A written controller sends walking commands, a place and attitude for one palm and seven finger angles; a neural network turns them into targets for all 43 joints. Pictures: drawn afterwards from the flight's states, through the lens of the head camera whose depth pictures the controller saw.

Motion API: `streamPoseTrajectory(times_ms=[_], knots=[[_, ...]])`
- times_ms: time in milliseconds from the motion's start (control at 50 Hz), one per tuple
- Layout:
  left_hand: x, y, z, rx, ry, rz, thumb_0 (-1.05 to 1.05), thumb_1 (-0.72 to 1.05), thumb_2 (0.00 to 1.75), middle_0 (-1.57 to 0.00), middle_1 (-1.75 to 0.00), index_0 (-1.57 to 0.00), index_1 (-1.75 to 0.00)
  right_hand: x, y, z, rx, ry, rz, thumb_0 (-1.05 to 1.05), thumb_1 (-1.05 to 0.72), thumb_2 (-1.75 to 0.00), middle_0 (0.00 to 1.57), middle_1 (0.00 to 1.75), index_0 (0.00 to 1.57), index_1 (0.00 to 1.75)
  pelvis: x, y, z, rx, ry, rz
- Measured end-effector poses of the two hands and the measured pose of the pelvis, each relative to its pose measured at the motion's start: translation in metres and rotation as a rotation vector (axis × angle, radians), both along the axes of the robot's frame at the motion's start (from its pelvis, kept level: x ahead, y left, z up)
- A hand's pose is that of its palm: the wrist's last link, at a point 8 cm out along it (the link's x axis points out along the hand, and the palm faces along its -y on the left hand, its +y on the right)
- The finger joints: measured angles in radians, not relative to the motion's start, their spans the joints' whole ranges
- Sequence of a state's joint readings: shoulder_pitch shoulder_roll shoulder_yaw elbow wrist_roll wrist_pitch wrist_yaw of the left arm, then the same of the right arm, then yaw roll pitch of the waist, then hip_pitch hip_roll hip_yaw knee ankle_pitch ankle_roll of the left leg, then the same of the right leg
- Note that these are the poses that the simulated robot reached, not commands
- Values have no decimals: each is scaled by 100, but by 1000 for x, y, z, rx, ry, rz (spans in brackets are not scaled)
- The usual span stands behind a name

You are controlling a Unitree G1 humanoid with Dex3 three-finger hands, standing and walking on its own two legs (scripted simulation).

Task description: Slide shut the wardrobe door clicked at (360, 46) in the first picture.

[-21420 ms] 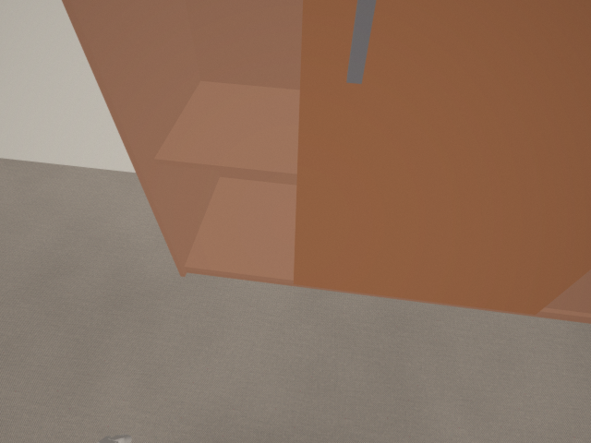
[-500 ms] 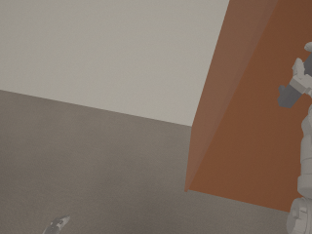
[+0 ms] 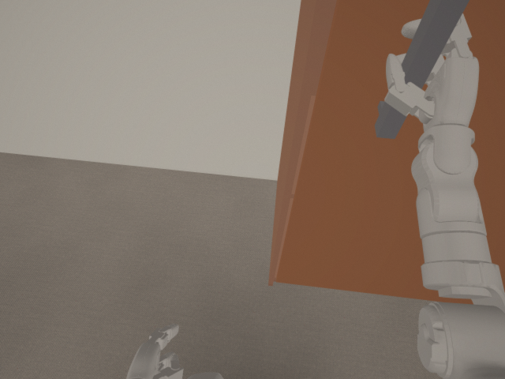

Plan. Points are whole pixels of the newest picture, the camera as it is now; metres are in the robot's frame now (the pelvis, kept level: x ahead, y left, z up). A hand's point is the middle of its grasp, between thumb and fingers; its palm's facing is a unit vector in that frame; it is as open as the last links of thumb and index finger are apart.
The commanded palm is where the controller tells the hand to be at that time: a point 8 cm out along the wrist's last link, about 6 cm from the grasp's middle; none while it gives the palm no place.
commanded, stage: stop walking and hold the door there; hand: right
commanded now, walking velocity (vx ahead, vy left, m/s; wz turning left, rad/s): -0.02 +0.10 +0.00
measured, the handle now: (408, 66) +0.48 -0.18 +0.24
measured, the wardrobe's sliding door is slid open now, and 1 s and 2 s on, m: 0.01 0.01 0.01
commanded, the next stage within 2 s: loosen the grip on the handle in 0.56 s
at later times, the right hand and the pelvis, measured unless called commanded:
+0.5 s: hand (397, 85) +0.44 -0.15 +0.24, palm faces +0.15 +0.99 -0.07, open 6.5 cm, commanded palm +0.41 -0.21 +0.22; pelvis +0.02 +0.00 +0.01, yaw +0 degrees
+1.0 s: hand (407, 81) +0.44 -0.16 +0.25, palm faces +0.22 +0.97 -0.08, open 12.0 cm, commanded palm +0.41 -0.20 +0.23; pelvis -0.02 +0.00 +0.00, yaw +0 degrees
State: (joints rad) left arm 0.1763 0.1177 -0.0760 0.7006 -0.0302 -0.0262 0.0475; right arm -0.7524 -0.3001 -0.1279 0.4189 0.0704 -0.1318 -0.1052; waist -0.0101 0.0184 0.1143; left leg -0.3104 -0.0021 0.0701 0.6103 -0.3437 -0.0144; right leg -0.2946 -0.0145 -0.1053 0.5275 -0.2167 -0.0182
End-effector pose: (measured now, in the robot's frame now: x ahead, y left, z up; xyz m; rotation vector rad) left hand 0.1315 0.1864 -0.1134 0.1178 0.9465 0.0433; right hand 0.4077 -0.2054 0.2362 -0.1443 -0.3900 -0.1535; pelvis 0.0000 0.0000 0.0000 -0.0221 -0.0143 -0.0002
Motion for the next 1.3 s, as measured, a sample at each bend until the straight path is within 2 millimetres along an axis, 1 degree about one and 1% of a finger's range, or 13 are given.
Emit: streamPoseTrajectory(times_ms=[40, 100, 300, 400, 500, 680, 740, 860, 1020, 1060, 1140, 1220, 1300], knots=[[2, -5, -4, -19, 1, -20, 1, 90, 89, -20, -30, -21, -30, 0, 1, 0, -5, 5, -7, -11, -61, -75, 36, 138, 27, 138, -1, 0, 1, 17, -10, -4], [4, -1, -5, -20, -1, -13, 1, 90, 89, -21, -30, -21, -31, -1, 1, 1, -9, 18, -14, -10, -61, -75, 38, 139, 26, 138, -1, 1, 3, 35, -11, -9], [17, 61, 29, 169, -55, 52, 1, 91, 89, -20, -30, -21, -30, 0, 1, 0, 37, 12, 23, -7, -61, -78, 44, 140, 28, 139, 11, 1, 9, 30, -6, -16], [26, 77, 42, 208, -100, 83, 1, 91, 89, -20, -30, -20, -30, 0, 1, 0, 41, 14, 24, -6, -61, -79, 45, 140, 29, 139, 14, 0, 10, 34, -4, -9], [31, 72, 44, 191, -120, 90, 1, 91, 89, -20, -30, -20, -30, 0, 2, 0, 43, 20, 20, -5, -62, -79, 46, 140, 27, 139, 16, 0, 11, 35, 0, -4], [27, 43, 29, 106, -85, 70, 1, 91, 89, -20, -30, -20, -30, 0, 0, 3, 6, 27, 19, -6, -61, -77, 46, 140, 25, 140, 18, -3, 12, 36, 3, 9], [21, 39, 24, 98, -85, 20, 1, 91, 89, -20, -30, -20, -30, 4, -8, 9, -36, 62, 45, -8, -47, -75, 54, 140, 27, 140, 8, -1, 9, 23, 41, -17], [-3, 46, 26, 95, -146, 22, 1, 91, 89, -20, -30, -21, -30, -2, -14, 11, 106, 104, 13, -3, -26, -62, 55, 140, 37, 140, -6, -1, 6, 16, 43, -21], [-61, 67, 17, 132, -95, 68, 1, 91, 89, -20, -30, -21, -30, -2, -5, 6, 18, 24, -32, -1, 25, -35, 46, 137, 30, 134, -20, 2, -3, 15, 48, -3], [-76, 72, 15, 147, -57, 88, 1, 91, 89, -20, -30, -20, -30, 2, 0, 3, 8, 11, -3, -1, 34, -31, 43, 135, 30, 132, -21, 2, -4, 18, 56, 4], [-97, 78, 13, 169, -3, 147, 1, 91, 89, -20, -30, -20, -30, 2, -4, 2, 5, -7, 30, -1, 46, -25, 45, 131, 28, 128, -18, -1, -3, 24, 59, 32], [-98, 75, 13, 172, 2, 168, 1, 91, 89, -20, -30, -20, -30, 1, -5, 2, 17, 0, 52, -1, 52, -22, 44, 127, 27, 123, -12, -7, -1, 28, 51, 40], [-80, 65, 16, 162, -39, 160, 1, 91, 89, -20, -30, -20, -30, 0, -4, 1, 45, 0, 63, -1, 54, -20, 41, 123, 27, 119, -4, -13, 2, 27, 41, 49]])
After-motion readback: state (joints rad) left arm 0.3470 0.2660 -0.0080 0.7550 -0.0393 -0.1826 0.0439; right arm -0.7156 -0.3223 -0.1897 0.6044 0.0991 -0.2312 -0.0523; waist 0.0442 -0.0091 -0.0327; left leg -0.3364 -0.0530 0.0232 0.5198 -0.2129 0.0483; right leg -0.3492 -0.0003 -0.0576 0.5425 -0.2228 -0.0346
